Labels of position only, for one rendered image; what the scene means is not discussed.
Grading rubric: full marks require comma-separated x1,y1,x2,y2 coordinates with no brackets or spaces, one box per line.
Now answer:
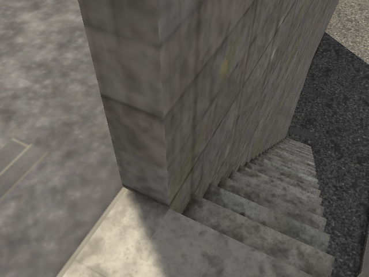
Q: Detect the stairs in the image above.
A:
182,138,335,277

